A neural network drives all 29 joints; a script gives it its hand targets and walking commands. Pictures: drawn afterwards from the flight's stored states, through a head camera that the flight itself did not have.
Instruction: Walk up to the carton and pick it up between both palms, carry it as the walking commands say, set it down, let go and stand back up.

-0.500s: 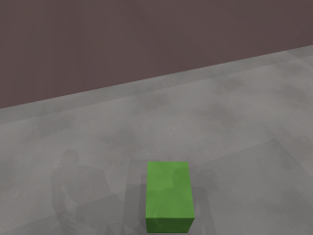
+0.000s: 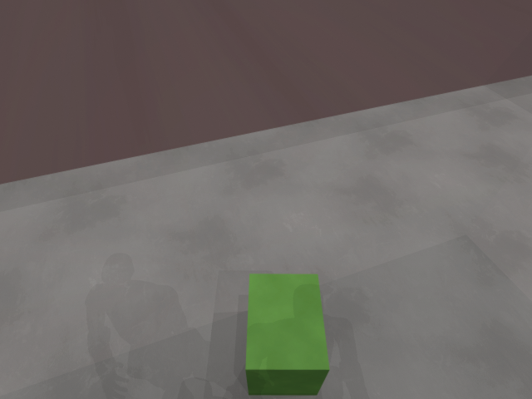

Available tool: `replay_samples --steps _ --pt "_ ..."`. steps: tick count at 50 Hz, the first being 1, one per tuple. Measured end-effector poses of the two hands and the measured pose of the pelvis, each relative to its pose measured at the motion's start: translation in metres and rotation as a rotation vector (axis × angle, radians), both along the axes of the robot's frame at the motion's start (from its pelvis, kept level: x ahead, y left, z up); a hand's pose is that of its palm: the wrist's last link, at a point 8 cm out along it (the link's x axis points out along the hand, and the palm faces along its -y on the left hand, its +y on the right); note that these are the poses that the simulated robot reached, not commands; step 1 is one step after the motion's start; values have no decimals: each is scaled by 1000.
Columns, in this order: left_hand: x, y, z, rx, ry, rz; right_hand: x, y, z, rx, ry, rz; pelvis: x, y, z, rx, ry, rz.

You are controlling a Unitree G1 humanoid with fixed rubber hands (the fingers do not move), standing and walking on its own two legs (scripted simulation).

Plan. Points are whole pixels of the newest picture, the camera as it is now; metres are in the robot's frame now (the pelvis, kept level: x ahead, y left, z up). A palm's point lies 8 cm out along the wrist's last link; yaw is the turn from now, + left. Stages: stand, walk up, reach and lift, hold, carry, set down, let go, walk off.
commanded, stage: walk up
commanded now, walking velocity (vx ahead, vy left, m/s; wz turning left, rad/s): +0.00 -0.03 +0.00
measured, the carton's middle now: (283, 334) +0.48 -0.03 -0.64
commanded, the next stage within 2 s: none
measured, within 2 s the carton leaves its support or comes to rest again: neither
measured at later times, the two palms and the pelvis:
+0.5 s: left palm out of the picture -0.02 +0.22 -0.15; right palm out of the picture -0.01 -0.25 -0.14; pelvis +0.00 -0.02 +0.00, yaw +0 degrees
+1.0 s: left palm out of the picture +0.02 +0.22 -0.14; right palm out of the picture +0.02 -0.28 -0.14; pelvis -0.01 -0.03 -0.01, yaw +0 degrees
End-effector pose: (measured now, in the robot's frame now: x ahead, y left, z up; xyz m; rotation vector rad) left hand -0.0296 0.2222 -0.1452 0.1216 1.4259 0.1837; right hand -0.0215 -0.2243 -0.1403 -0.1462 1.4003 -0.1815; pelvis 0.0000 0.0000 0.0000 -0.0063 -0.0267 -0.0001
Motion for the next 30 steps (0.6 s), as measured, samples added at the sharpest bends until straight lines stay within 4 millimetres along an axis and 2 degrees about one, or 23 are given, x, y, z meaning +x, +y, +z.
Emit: replay_samples --steps 18,30 --pt "1 -5 0 12 -1 -4 5 -15 0 -16 -8 5 0 -9 -1 -1 7 1" --pt "14 -8 0 30 -42 -11 14 -33 -1 -39 -25 17 -2 -20 -5 -3 18 1"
